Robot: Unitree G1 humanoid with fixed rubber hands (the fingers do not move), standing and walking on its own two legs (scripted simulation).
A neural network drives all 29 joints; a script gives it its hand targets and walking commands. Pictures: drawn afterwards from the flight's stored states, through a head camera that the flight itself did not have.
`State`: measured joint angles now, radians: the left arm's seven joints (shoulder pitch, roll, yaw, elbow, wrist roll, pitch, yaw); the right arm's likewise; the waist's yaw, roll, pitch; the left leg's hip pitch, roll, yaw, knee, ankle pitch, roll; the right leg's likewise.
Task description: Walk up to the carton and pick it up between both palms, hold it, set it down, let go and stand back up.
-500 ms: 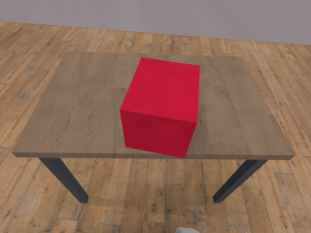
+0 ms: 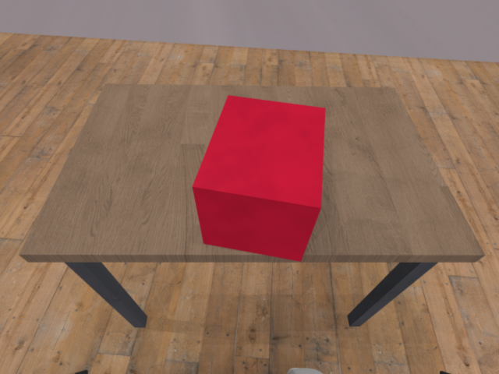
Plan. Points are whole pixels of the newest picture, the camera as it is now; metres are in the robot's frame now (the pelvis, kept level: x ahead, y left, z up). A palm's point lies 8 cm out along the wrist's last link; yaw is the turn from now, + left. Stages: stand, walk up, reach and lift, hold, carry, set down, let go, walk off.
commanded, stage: walk up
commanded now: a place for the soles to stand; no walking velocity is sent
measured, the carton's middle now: (263, 176) +0.46 -0.02 +0.02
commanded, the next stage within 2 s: reach and lift in 0.66 s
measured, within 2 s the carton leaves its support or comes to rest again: neither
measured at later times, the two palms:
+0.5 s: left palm out of the picture +0.06 +0.31 -0.11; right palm out of the picture +0.06 -0.32 -0.08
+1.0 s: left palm (86, 351) +0.17 +0.27 -0.07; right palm out of the picture +0.12 -0.30 -0.09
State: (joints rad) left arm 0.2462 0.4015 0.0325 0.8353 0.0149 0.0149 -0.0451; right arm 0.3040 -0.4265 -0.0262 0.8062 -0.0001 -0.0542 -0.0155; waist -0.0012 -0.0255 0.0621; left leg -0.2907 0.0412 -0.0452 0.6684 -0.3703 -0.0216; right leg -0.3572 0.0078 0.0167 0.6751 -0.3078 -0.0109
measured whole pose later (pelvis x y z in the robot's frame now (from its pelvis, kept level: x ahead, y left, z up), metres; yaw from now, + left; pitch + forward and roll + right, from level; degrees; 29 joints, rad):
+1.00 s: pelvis -0.01 +0.01 -0.01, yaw +0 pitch -3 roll +0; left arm 0.06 0.31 0.03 0.45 0.06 0.48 0.00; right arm 0.10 -0.33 -0.17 0.88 -0.05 -0.13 0.04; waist 0.00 -0.01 0.10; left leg -0.29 0.04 -0.05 0.75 -0.40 -0.02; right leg -0.35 0.01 0.01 0.73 -0.33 0.00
